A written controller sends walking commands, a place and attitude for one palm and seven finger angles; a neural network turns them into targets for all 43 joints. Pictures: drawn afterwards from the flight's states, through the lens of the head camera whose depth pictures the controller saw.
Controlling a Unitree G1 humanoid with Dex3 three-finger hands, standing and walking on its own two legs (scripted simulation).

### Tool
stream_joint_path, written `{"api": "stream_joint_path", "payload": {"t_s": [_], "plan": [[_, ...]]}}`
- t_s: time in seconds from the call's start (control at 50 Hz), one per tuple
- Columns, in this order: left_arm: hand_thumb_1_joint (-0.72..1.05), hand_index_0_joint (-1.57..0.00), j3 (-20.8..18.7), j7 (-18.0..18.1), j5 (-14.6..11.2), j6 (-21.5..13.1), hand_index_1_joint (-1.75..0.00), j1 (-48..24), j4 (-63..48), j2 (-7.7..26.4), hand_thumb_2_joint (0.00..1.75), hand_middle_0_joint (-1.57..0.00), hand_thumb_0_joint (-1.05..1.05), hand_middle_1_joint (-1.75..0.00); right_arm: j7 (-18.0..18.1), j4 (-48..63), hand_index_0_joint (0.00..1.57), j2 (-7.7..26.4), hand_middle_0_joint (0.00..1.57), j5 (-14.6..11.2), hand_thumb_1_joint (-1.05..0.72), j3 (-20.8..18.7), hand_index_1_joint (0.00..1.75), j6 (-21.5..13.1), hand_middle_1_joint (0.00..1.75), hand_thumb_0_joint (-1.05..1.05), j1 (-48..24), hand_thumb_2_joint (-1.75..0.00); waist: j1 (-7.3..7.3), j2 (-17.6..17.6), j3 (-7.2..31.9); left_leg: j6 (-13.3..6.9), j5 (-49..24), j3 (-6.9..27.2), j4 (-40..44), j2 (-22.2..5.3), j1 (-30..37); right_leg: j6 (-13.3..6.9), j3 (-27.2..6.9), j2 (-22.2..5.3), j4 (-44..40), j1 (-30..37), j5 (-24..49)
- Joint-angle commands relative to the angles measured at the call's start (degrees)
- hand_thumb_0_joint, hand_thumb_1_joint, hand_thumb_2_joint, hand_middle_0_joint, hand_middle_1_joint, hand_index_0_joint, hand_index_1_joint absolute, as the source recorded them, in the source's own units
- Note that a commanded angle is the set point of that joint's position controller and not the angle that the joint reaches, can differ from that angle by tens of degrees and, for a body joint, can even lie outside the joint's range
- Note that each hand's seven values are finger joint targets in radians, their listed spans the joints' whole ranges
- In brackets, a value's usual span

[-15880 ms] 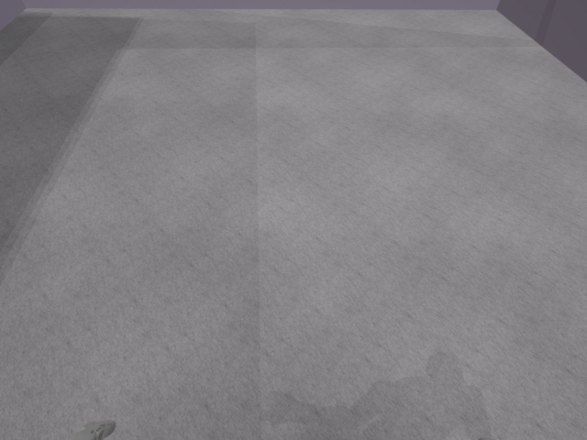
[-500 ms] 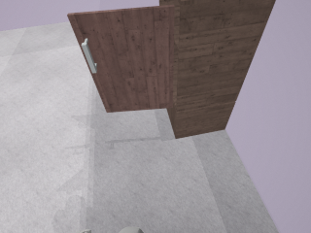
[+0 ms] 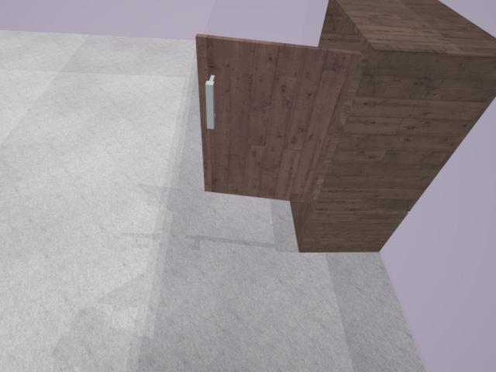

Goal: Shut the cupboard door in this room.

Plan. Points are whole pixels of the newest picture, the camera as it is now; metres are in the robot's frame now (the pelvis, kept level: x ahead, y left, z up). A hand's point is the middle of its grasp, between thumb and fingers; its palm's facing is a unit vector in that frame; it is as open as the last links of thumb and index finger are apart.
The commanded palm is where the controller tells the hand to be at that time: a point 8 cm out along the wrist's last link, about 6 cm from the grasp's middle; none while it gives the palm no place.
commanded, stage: take the last steps up to it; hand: left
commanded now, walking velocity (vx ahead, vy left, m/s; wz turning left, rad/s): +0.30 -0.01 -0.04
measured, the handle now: (211, 102) +0.80 +0.17 +0.00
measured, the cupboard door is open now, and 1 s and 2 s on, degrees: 82 82 82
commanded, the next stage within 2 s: come to a stop and stand still in 0.68 s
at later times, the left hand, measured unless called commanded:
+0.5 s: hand (193, 300) +0.29 +0.14 -0.18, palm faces -0.03 -0.98 -0.19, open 7.3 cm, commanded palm none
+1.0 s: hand (176, 310) +0.27 +0.17 -0.19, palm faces +0.07 -0.98 -0.17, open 7.4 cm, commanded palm none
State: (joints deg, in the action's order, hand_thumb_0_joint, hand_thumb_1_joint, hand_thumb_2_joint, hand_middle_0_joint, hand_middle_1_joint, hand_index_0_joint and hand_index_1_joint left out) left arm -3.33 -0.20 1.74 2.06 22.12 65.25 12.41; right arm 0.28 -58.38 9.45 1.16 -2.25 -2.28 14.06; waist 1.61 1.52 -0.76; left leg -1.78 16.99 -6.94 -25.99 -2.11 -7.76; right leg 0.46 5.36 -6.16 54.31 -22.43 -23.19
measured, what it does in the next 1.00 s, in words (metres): walks ahead: right foot, then left foot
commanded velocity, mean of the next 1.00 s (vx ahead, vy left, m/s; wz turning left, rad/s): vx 0.12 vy -0.03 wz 0.00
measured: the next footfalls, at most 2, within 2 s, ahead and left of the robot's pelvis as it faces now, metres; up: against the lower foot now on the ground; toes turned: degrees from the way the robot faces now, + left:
right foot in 0.42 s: +0.29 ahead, -0.13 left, +0.00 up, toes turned -9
left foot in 0.82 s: +0.37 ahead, +0.11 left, +0.00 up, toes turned +7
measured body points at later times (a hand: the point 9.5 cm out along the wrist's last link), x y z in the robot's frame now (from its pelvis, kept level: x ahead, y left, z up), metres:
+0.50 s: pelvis +0.17 -0.03 -0.02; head +0.20 -0.04 +0.43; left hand +0.30 +0.19 -0.16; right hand +0.07 -0.23 -0.18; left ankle +0.03 +0.09 -0.66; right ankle +0.25 -0.12 -0.74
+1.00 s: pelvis +0.29 +0.00 +0.00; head +0.31 +0.02 +0.45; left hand +0.27 +0.22 -0.17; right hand +0.39 -0.22 -0.14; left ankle +0.33 +0.10 -0.74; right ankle +0.27 -0.13 -0.71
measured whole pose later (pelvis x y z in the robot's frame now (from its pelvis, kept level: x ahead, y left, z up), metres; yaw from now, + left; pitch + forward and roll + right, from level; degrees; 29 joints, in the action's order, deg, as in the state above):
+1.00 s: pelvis +0.29 +0.00 +0.00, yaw +0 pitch -1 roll +0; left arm -1.8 1.6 0.7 1.4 16.0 64.3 9.5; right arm 2.3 -59.9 7.3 0.6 -1.1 -1.7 6.6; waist 2.0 2.3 -3.8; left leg -1.9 10.7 -7.3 -25.7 -2.0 -13.6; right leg 1.5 3.1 -2.9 44.8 -17.1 -27.7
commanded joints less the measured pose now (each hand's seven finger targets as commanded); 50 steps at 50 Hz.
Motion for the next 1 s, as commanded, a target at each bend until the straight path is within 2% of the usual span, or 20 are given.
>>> {"api": "stream_joint_path", "payload": {"t_s": [0.0, 0.14, 0.28, 0.32, 0.34, 0.36, 0.38, 0.4, 0.42, 0.46, 0.5, 0.54, 0.68, 0.76, 0.78, 0.8, 0.82, 0.84, 0.9, 0.98], "plan": [[0.90, -0.20, 0.09, -0.76, -0.28, -3.26, -0.30, -5.66, -5.66, 1.16, 0.90, -0.20, 0.00, -0.30, 0.96, -1.41, 0.20, 6.80, 0.20, -0.41, -0.90, -0.79, 0.30, -1.23, 0.30, 0.00, 7.49, -0.90, -1.87, -7.35, -6.92, -5.48, -5.55, 11.54, 18.08, -12.63, 4.30, 0.71, -1.76, -1.34, 8.38, -15.23, 8.67], [0.90, -0.20, -0.12, -0.64, -0.57, -2.59, -0.30, -11.73, -8.60, 0.71, 0.90, -0.20, 0.00, -0.30, 1.66, -4.25, 0.20, 5.48, 0.20, -0.57, -0.90, -0.55, 0.30, -2.49, 0.30, 0.00, 12.19, -0.90, -1.74, -6.37, -8.05, -7.68, -23.15, 8.16, 17.01, -14.02, 8.68, 1.66, -2.19, -1.80, 3.24, -19.87, 12.38], [0.90, -0.20, 0.27, -0.89, -0.84, -3.56, -0.30, -20.03, -12.25, -0.59, 0.90, -0.20, 0.00, -0.30, 1.91, -6.82, 0.20, 5.81, 0.20, 0.29, -0.90, -1.06, 0.30, -2.14, 0.30, 0.00, 15.86, -0.90, -3.90, -7.83, -9.27, -6.50, -35.28, 5.20, 12.02, -13.97, 10.20, -1.66, 1.25, 1.25, -14.20, -11.46, 10.63], [0.90, -0.20, 0.09, -0.67, -0.76, -4.13, -0.30, -15.48, -11.09, 0.15, 0.90, -0.20, 0.00, -0.30, 1.93, -7.19, 0.20, 6.39, 0.20, 0.16, -0.90, -1.03, 0.30, -1.93, 0.30, 0.00, 15.72, -0.90, -1.61, -7.94, -6.53, -5.51, -48.59, 4.12, 5.20, -13.30, 9.47, -3.20, 3.49, 4.37, -17.95, -2.51, 9.30], [0.90, -0.20, -0.23, -0.49, -0.64, -4.60, -0.30, -8.97, -9.00, 1.12, 0.90, -0.20, 0.00, -0.30, 1.88, -7.13, 0.20, 7.04, 0.20, -0.14, -0.90, -1.12, 0.30, -1.87, 0.30, 0.00, 14.75, -0.90, 1.34, -6.93, -2.76, -4.20, -51.63, 2.99, -1.50, -12.02, 8.72, -3.74, 4.51, 6.00, -21.14, 5.71, 12.28], [0.90, -0.20, -0.93, -0.23, -0.41, -5.25, -0.30, -0.35, -6.26, 3.47, 0.90, -0.20, 0.00, -0.30, 1.62, -6.71, 0.20, 7.40, 0.20, -0.59, -0.90, -1.26, 0.30, -1.99, 0.30, 0.00, 13.50, -0.90, 5.18, -5.24, 2.23, -2.41, -46.82, 1.49, -11.74, -9.85, 2.81, -4.57, 2.94, 5.00, -24.15, 18.94, 16.97], [0.90, -0.20, -2.34, 0.57, 0.02, -5.98, -0.30, 7.97, -3.88, 9.02, 0.90, -0.20, 0.00, -0.30, 0.93, -5.66, 0.20, 5.12, 0.20, -1.27, -0.90, -1.13, 0.30, -2.16, 0.30, 0.00, 14.51, -0.90, 7.72, 3.74, 9.15, -0.14, -25.85, -1.20, -28.37, -4.28, -10.50, -8.98, -12.23, -8.11, -25.40, 33.89, 24.15], [0.90, -0.20, -2.99, 0.93, -0.87, -6.00, -0.30, 10.46, -3.14, 13.37, 0.90, -0.20, 0.00, -0.30, 1.03, -3.81, 0.20, 2.76, 0.20, -1.63, -0.90, -0.80, 0.30, -2.04, 0.30, 0.00, 15.62, -0.90, 5.51, 10.48, 11.91, 1.36, 15.74, 1.07, -47.69, 3.11, -21.40, -16.22, -32.16, -22.13, -32.06, 37.68, 38.68], [0.90, -0.20, -3.03, 1.09, -1.52, -5.71, -0.30, 5.23, -4.59, 12.46, 0.90, -0.20, 0.00, -0.30, 1.07, -3.54, 0.20, 3.44, 0.20, -1.65, -0.90, -1.11, 0.30, -1.43, 0.30, 0.00, 12.66, -0.90, 5.08, 4.66, 10.01, 0.34, 14.36, 7.71, -51.88, -0.31, -22.04, -17.29, -30.00, -21.57, -35.68, 30.03, 26.10], [0.90, -0.20, -1.55, 1.23, -1.48, -5.44, -0.30, -4.70, -7.14, 7.28, 0.90, -0.20, 0.00, -0.30, 0.33, -2.34, 0.20, 2.65, 0.20, -0.60, -0.90, -1.23, 0.30, -0.44, 0.30, 0.00, 7.37, -0.90, 1.78, 1.18, -0.52, 0.32, 6.03, 8.69, -50.71, -4.55, -23.58, -13.12, -22.27, -16.76, -40.60, 13.37, 8.56], [0.90, -0.20, -0.58, 1.55, -0.95, -5.77, -0.30, -8.96, -7.95, 3.96, 0.90, -0.20, 0.00, -0.30, 0.02, -3.32, 0.20, 0.94, 0.20, 0.14, -0.90, -1.04, 0.30, 0.86, 0.30, 0.00, 10.22, -0.90, -2.06, 1.33, -1.35, 1.44, 2.87, 7.58, -44.28, -5.61, -19.12, -10.39, -13.98, -13.06, -42.84, 5.60, 7.73], [0.90, -0.20, -0.26, 1.56, -0.66, -5.95, -0.30, -10.25, -7.96, 3.20, 0.90, -0.20, 0.00, -0.30, -0.18, -3.70, 0.20, 0.05, 0.20, 0.31, -0.90, -0.82, 0.30, 1.76, 0.30, 0.00, 12.22, -0.90, -3.99, 3.79, -0.76, 2.73, 2.15, 5.45, -36.98, -5.61, -15.89, -9.20, -8.03, -10.68, -43.66, 1.73, 9.78], [0.90, -0.20, -0.76, 0.84, -0.55, -5.98, -0.30, -5.92, -5.63, 5.50, 0.90, -0.20, 0.00, -0.30, -1.01, 0.21, 0.20, 0.96, 0.20, -0.02, -0.90, -0.46, 0.30, 0.57, 0.30, 0.00, 2.58, -0.90, -0.89, 5.29, -0.98, 3.47, -0.93, 2.08, -15.08, -3.26, -14.01, -9.91, -7.37, -9.69, -42.19, 8.61, 13.02], [0.90, -0.20, -0.69, 0.95, -0.91, -5.12, -0.30, -6.15, -4.63, 5.03, 0.90, -0.20, 0.00, -0.30, -0.60, -0.84, 0.20, 2.44, 0.20, -0.11, -0.90, -0.26, 0.30, -0.70, 0.30, 0.00, 4.23, -0.90, -2.69, 3.26, -0.85, 3.50, -7.32, 0.56, -0.54, -1.25, -0.88, -6.97, -4.26, -6.93, -35.03, 5.87, 12.39], [0.90, -0.20, 0.13, 1.05, -1.06, -4.66, -0.30, -4.77, -4.34, 2.64, 0.90, -0.20, 0.00, -0.30, -0.23, -1.86, 0.20, 4.23, 0.20, -0.13, -0.90, -0.27, 0.30, -1.19, 0.30, 0.00, 6.18, -0.90, -3.02, -2.91, 0.77, 2.88, -14.21, 4.40, 2.78, -4.06, 5.14, -4.59, -2.24, -3.45, -28.59, 3.43, 12.12], [0.90, -0.20, 0.87, 1.16, -1.18, -4.24, -0.30, -2.99, -4.50, -0.02, 0.90, -0.20, 0.00, -0.30, 0.26, -2.07, 0.20, 7.64, 0.20, 0.07, -0.90, -0.65, 0.30, -1.29, 0.30, 0.00, 7.78, -0.90, -2.84, -12.64, 0.94, -0.57, -25.96, 13.85, 4.94, -13.09, 7.77, -1.51, 0.61, 1.37, -21.73, -0.87, 4.69], [0.90, -0.20, 1.48, 1.59, -1.35, -3.87, -0.30, -1.73, -4.38, -1.48, 0.90, -0.20, 0.00, -0.30, 0.69, -1.58, 0.20, 9.33, 0.20, 0.03, -0.90, -0.48, 0.30, -0.50, 0.30, 0.00, 6.63, -0.90, -2.10, -14.07, 0.56, -4.88, -32.70, 17.84, 7.58, -18.93, 3.14, -0.04, 1.05, 2.68, -17.36, 2.00, -5.03], [0.90, -0.20, 1.64, 2.17, -1.30, -3.01, -0.30, -1.96, -3.39, -0.97, 0.90, -0.20, 0.00, -0.30, 1.53, -1.97, 0.20, 8.24, 0.20, 0.10, -0.90, -0.01, 0.30, -0.34, 0.30, 0.00, 4.31, -0.90, -2.02, -16.72, 1.70, -5.97, -36.73, 18.56, 10.14, -18.73, 1.43, 0.83, -1.40, 2.36, -13.33, 3.31, -9.45], [0.90, -0.20, 1.40, 2.17, -1.29, -2.04, -0.30, -0.86, -1.53, 0.80, 0.90, -0.20, 0.00, -0.30, 2.67, -1.74, 0.20, 7.23, 0.20, -0.43, -0.90, 0.23, 0.30, 0.32, 0.30, 0.00, -1.13, -0.90, -0.53, -11.10, 0.89, -7.42, -50.90, 13.48, 6.62, -17.18, 3.34, 1.12, -4.00, 0.99, -9.18, 2.30, -5.73], [0.90, -0.20, 0.08, 2.12, -0.74, -0.24, -0.30, -2.90, -4.18, 1.85, 0.90, -0.20, 0.00, -0.30, 3.07, -0.99, 0.20, 9.61, 0.20, -0.35, -0.90, -2.13, 0.30, 1.90, 0.30, 0.00, -0.77, -0.90, -2.19, -7.55, 3.46, -8.79, -48.87, 11.72, 5.45, -18.37, 4.77, 1.74, -4.63, 2.18, -1.00, -1.73, -4.94]]}}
